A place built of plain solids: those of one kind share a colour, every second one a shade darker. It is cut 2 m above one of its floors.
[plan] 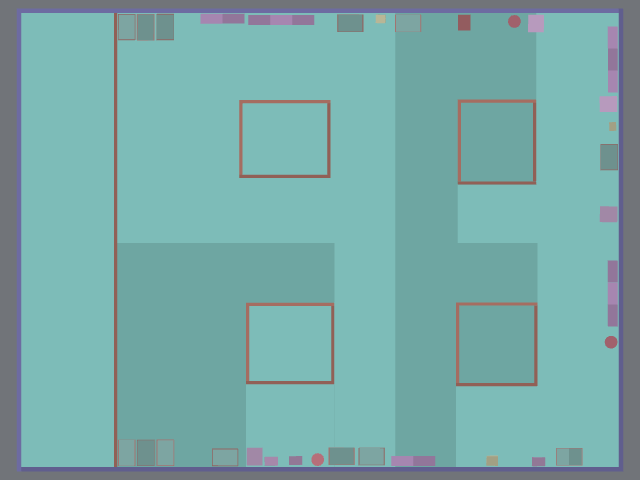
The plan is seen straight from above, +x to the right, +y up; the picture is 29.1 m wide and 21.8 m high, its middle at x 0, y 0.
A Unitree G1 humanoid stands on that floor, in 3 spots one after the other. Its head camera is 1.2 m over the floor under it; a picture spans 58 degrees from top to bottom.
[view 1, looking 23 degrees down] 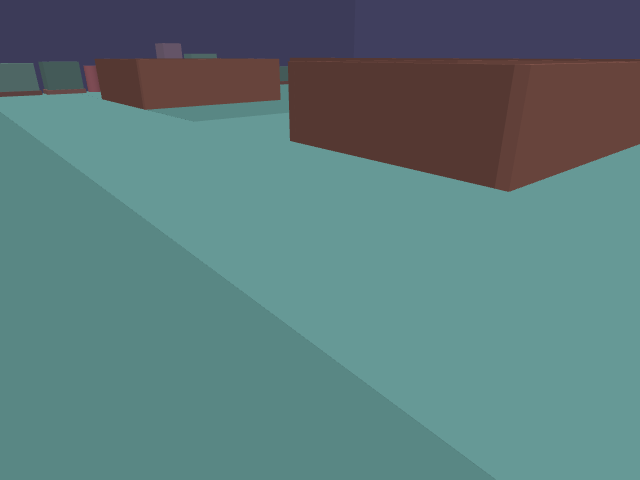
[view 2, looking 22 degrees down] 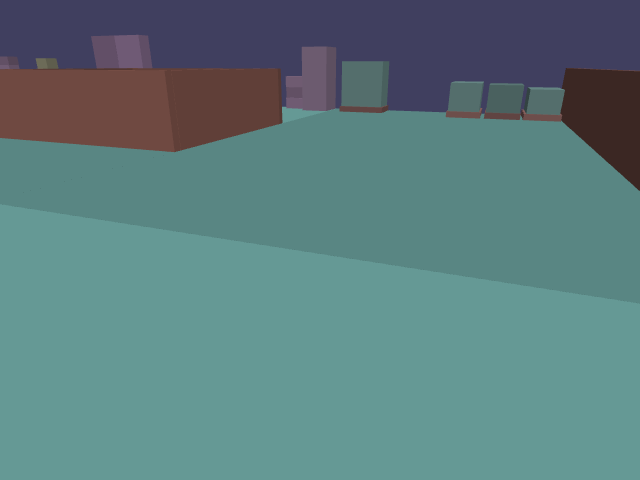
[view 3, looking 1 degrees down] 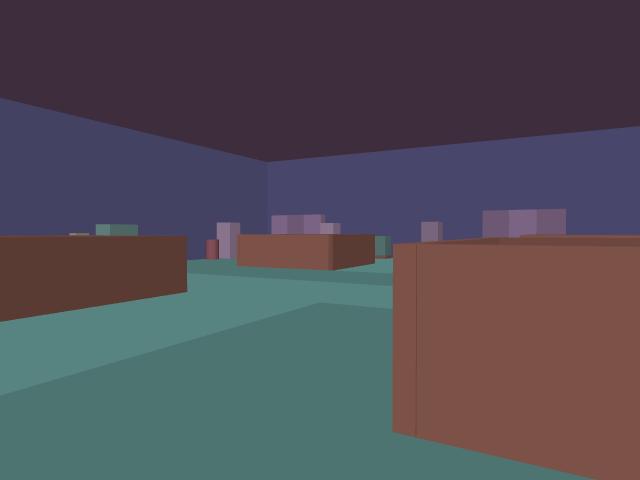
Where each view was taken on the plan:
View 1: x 4.44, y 8.26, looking -130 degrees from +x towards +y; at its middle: floor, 3.07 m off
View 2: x -7.69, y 2.40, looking -69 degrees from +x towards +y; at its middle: floor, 3.20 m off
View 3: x -5.83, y -3.73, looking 29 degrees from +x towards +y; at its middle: guard_wall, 13.83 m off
